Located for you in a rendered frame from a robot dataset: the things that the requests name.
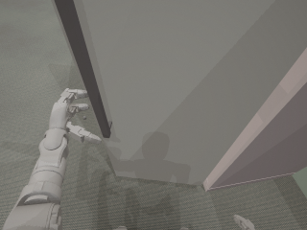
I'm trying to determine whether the robot left forearm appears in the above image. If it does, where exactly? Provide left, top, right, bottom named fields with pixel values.
left=2, top=128, right=69, bottom=230

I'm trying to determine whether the left robot upper arm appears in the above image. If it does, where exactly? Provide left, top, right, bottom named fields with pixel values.
left=5, top=202, right=62, bottom=230

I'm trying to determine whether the fridge door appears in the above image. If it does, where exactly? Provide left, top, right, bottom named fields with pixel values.
left=51, top=0, right=307, bottom=186

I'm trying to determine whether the robot right hand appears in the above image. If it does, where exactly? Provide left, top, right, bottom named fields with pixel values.
left=233, top=215, right=255, bottom=230

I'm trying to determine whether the robot left hand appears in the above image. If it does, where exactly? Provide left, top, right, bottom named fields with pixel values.
left=49, top=88, right=102, bottom=144

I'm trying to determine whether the handle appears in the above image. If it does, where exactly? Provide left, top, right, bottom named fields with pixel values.
left=54, top=0, right=112, bottom=138

